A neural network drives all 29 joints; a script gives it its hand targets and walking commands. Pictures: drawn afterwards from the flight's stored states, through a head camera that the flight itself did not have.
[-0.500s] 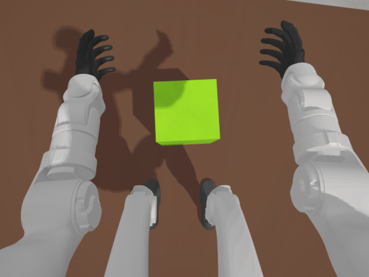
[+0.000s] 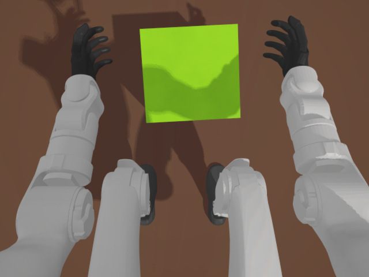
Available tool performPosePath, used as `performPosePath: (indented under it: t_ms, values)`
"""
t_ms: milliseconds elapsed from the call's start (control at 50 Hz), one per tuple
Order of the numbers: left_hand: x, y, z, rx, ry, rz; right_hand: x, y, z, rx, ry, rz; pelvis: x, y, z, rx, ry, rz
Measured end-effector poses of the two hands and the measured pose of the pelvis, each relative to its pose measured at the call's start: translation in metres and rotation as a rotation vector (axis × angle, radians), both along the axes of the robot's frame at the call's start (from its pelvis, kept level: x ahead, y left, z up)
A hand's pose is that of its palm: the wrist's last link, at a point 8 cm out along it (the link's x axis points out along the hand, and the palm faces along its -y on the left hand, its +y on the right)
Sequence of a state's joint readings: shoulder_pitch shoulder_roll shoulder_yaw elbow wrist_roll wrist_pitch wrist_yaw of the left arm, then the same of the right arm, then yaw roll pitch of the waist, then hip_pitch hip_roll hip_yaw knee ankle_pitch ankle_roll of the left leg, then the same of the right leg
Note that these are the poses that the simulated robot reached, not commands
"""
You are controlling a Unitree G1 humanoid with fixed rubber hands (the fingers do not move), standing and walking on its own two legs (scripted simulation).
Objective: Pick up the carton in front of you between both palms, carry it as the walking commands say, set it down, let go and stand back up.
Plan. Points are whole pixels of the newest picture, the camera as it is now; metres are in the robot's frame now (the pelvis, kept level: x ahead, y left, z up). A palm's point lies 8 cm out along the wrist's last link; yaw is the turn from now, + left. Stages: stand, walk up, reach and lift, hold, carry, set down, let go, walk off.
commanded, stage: reach and lift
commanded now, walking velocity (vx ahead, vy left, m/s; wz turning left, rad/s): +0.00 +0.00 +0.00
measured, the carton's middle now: (189, 83) +0.49 -0.03 -0.35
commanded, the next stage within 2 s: none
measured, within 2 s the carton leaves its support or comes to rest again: leaves its support in 1.24 s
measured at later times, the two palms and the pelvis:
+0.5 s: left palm (109, 74) +0.50 +0.17 -0.28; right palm (260, 74) +0.50 -0.21 -0.30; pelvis -0.03 +0.00 -0.11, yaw +0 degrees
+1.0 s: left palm (125, 73) +0.50 +0.13 -0.27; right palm (251, 71) +0.50 -0.18 -0.28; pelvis -0.03 +0.00 -0.09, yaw +0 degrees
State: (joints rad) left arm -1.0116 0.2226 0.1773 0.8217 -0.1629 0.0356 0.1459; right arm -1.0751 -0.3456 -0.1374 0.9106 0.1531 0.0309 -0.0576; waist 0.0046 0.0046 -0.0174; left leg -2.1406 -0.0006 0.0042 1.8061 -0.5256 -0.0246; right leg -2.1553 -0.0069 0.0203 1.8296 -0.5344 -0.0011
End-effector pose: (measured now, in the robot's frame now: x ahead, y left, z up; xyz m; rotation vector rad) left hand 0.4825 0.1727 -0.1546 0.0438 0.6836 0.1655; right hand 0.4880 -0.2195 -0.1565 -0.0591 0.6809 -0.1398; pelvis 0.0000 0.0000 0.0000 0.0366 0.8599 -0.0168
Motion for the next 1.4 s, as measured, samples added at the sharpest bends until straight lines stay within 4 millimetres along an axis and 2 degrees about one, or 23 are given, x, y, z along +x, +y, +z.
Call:
performPosePath:
  t_ms: [140,340,420,500,620,780,840,940,1080,1220,1300,1400]
  values:
    - [0.001,-0.005,-0.045,-0.006,0.016,0.002,0.002,0.002,-0.042,0.005,0.006,-0.011,-0.019,0.002,-0.046,-0.004,-0.085,0.002]
    - [0.002,-0.008,-0.108,0.002,0.077,-0.014,0.003,0.009,-0.109,0.013,0.065,-0.020,-0.032,0.001,-0.088,-0.006,-0.170,0.005]
    - [0.012,-0.001,-0.120,0.013,0.060,-0.009,0.005,0.012,-0.130,0.015,0.056,-0.015,-0.032,0.001,-0.100,-0.006,-0.191,0.011]
    - [0.019,-0.004,-0.128,0.012,0.054,-0.023,0.008,0.014,-0.139,0.016,0.041,-0.011,-0.030,0.001,-0.107,-0.009,-0.205,0.017]
    - [0.026,-0.016,-0.122,-0.001,0.037,-0.040,0.010,0.010,-0.130,0.014,0.026,-0.012,-0.025,0.001,-0.107,-0.014,-0.202,0.019]
    - [0.018,-0.023,-0.116,-0.014,0.057,-0.037,0.005,0.017,-0.120,0.021,0.051,0.000,-0.023,0.001,-0.099,-0.012,-0.179,0.015]
    - [0.017,-0.027,-0.115,-0.018,0.056,-0.049,0.007,0.023,-0.119,0.027,0.049,0.012,-0.025,0.001,-0.097,-0.011,-0.178,0.016]
    - [0.020,-0.046,-0.114,-0.035,0.048,-0.068,0.011,0.042,-0.120,0.035,0.040,0.028,-0.028,0.002,-0.095,-0.013,-0.180,0.020]
    - [0.020,-0.048,-0.114,-0.033,0.047,-0.019,0.014,0.043,-0.118,0.023,0.050,0.031,-0.031,0.002,-0.096,-0.013,-0.191,0.016]
    - [0.025,-0.048,-0.112,-0.030,0.058,-0.015,0.016,0.043,-0.116,0.023,0.066,0.027,-0.032,0.003,-0.107,-0.011,-0.211,0.014]
    - [0.027,-0.049,-0.095,-0.030,0.031,-0.023,0.011,0.042,-0.106,0.030,0.039,0.016,-0.031,0.004,-0.110,-0.013,-0.220,0.007]
    - [0.017,-0.055,-0.053,-0.051,-0.019,-0.025,-0.002,0.036,-0.062,0.055,-0.011,-0.022,-0.028,0.007,-0.101,-0.018,-0.222,-0.020]
